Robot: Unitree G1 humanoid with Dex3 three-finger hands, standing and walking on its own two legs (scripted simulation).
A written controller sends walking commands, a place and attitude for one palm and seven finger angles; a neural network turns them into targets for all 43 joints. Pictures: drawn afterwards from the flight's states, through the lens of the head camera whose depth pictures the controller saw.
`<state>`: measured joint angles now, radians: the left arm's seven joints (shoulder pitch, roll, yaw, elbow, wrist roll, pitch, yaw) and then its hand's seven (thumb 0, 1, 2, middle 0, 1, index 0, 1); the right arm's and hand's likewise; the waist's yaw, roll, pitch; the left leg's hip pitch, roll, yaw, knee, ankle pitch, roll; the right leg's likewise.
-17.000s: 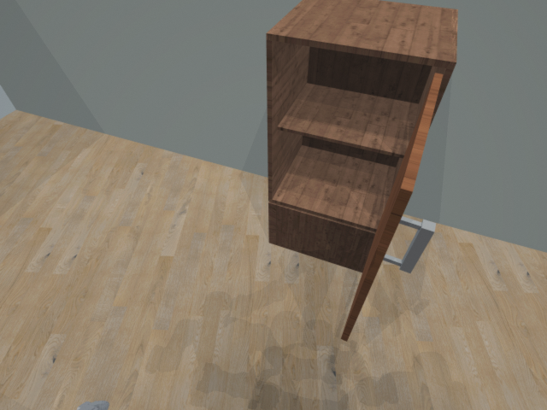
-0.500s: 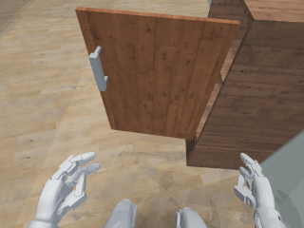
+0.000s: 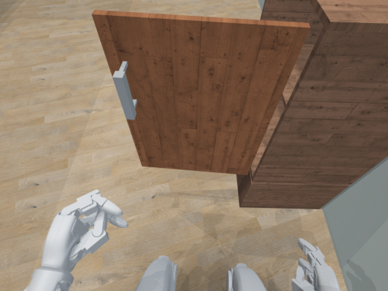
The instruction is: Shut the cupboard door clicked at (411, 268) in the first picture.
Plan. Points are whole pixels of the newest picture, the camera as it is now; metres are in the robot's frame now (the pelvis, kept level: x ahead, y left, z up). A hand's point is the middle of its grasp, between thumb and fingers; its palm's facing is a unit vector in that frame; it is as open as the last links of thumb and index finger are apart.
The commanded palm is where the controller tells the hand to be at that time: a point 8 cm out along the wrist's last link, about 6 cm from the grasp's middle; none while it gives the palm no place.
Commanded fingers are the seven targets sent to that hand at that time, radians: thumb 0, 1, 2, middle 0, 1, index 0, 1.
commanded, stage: raise the hand and make a fist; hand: left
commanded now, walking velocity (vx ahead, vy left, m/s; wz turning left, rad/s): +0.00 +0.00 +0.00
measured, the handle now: (127, 91) +0.55 +0.20 +0.07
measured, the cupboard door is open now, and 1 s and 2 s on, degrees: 86 86 86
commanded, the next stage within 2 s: bring the fist close to the handle in 0.96 s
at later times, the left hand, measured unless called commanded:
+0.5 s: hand (102, 221) +0.23 +0.18 +0.06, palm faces -0.04 -1.00 -0.05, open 3.1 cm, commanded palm +0.21 +0.23 +0.07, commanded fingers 0.00 0.90 0.90 -1.30 -1.50 -1.30 -1.50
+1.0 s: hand (106, 218) +0.23 +0.17 +0.07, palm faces -0.04 -1.00 -0.07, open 3.1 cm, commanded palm +0.22 +0.23 +0.07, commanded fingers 0.00 0.90 0.90 -1.30 -1.50 -1.30 -1.50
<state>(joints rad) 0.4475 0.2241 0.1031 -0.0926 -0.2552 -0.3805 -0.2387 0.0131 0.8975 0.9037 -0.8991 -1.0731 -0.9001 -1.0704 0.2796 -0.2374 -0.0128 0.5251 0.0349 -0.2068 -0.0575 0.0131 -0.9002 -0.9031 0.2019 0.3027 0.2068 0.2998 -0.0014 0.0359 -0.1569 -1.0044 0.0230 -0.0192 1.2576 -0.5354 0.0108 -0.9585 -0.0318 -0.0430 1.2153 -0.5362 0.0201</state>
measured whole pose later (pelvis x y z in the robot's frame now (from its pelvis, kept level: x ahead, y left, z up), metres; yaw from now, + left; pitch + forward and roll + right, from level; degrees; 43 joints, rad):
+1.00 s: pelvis +0.02 -0.01 +0.01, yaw +0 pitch +16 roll -2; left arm 0.41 0.25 0.15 -0.04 -0.27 -0.38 -0.27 0.01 0.90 0.90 -1.29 -1.50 -1.30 -1.50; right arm 0.24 -0.24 -0.01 0.49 0.05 -0.17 -0.06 0.01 -0.90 -0.90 0.20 0.30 0.21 0.30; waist -0.01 0.04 -0.17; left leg -0.93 0.03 -0.03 1.20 -0.54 -0.01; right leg -0.89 -0.02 -0.06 1.16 -0.55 0.00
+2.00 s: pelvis +0.01 -0.01 +0.02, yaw -1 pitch +19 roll -2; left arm -0.49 0.34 0.27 0.75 -0.18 -0.37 -0.26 0.01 0.90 0.90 -1.30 -1.50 -1.30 -1.50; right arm 0.27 -0.25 0.01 0.62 0.03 -0.07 -0.03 0.01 -0.90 -0.90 0.20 0.30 0.21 0.30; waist -0.08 0.02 -0.14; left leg -0.99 0.03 -0.01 1.16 -0.50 0.00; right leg -0.95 -0.02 -0.03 1.13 -0.50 0.01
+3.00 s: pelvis +0.00 -0.01 +0.00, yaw -1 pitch +23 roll -2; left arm -0.85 0.50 0.34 1.12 -0.13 -0.41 -0.38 0.01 0.90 0.90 -1.30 -1.50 -1.32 -1.50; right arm 0.30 -0.27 0.02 0.64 0.02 0.00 -0.02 0.00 -0.90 -0.90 0.20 0.30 0.21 0.30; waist -0.14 0.03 -0.13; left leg -1.12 0.04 -0.02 1.23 -0.50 0.00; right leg -1.08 0.00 -0.04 1.18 -0.50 0.01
